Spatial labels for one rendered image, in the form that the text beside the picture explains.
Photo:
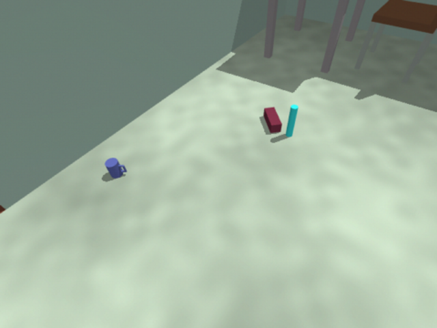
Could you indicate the chair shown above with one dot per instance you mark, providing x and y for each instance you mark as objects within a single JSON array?
[{"x": 405, "y": 14}]

